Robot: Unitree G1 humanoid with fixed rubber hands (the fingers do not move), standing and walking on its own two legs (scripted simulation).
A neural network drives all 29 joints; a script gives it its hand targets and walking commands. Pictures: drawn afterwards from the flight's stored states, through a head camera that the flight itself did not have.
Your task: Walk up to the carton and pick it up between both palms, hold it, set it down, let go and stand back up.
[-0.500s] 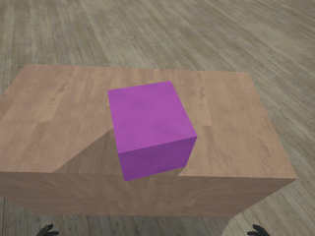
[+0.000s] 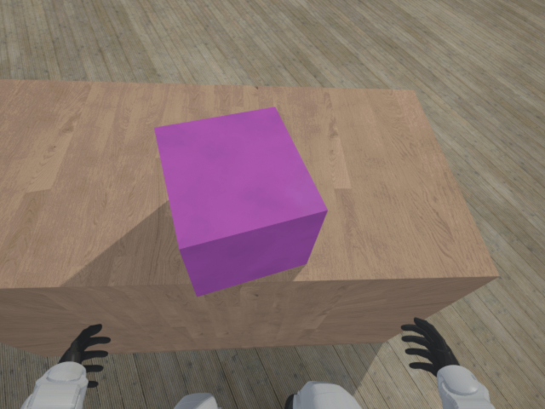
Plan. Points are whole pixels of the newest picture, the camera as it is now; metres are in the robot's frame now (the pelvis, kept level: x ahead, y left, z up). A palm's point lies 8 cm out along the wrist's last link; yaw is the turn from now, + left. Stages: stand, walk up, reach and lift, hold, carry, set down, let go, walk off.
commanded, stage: reach and lift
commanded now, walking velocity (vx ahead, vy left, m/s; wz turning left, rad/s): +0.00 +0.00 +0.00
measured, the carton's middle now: (236, 201) +0.43 +0.05 -0.02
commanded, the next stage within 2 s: none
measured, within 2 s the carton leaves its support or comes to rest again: neither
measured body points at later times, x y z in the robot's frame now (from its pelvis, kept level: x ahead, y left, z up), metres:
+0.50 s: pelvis +0.01 +0.00 +0.02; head +0.02 +0.01 +0.47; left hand +0.17 +0.27 -0.06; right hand +0.17 -0.27 -0.06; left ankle -0.02 +0.14 -0.72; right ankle +0.03 -0.12 -0.72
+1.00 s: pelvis +0.01 +0.00 +0.02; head +0.00 +0.02 +0.47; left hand +0.18 +0.23 -0.04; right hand +0.18 -0.25 -0.03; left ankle -0.02 +0.14 -0.72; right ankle +0.03 -0.12 -0.72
